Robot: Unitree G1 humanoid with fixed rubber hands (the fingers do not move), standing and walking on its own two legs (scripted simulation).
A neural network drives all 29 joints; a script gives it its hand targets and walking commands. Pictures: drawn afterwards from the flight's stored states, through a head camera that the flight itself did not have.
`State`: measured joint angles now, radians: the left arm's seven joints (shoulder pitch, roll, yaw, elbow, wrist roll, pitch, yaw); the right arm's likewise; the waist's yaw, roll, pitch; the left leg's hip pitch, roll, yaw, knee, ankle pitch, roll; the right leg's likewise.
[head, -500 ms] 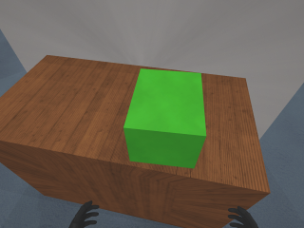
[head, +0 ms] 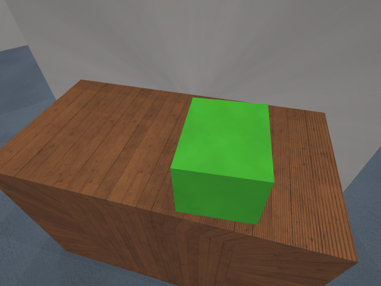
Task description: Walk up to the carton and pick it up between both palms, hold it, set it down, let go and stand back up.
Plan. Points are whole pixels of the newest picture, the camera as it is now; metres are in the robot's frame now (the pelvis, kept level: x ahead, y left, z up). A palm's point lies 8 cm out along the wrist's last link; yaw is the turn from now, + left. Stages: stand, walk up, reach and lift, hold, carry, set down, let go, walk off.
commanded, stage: stand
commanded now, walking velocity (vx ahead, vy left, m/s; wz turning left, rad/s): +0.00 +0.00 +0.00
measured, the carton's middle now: (222, 156) +0.46 -0.05 +0.01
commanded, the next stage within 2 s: none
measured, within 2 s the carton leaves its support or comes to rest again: neither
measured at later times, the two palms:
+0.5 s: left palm out of the picture -0.03 +0.24 -0.13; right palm out of the picture -0.02 -0.21 -0.14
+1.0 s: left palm out of the picture -0.09 +0.21 -0.14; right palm out of the picture -0.05 -0.19 -0.14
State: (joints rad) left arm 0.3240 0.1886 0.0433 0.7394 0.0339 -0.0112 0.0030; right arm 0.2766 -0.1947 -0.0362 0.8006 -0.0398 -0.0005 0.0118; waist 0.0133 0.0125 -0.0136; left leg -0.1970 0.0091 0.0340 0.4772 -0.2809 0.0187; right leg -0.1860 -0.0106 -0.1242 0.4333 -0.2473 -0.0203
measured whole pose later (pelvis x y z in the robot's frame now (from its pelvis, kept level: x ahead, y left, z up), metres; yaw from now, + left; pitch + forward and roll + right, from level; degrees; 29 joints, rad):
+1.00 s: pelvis -0.03 +0.01 +0.00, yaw +1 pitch -1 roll +0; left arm 0.42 0.10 0.02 1.10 0.02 -0.01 0.03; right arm 0.34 -0.12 0.01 1.12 -0.02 -0.02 -0.02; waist 0.00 0.00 0.01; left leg -0.17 -0.03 0.03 0.38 -0.19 0.04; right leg -0.18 -0.05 -0.13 0.39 -0.18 0.00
